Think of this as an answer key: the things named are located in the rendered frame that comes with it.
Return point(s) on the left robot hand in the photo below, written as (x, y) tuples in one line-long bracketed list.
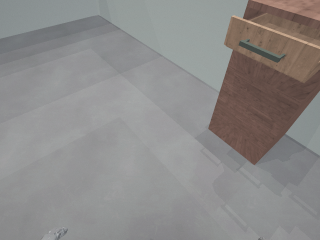
[(55, 233)]

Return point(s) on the drawer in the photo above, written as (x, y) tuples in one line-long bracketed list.
[(299, 43)]

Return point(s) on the handle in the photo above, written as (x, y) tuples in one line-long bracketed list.
[(260, 51)]

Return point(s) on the cabinet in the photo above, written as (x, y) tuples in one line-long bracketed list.
[(257, 104)]

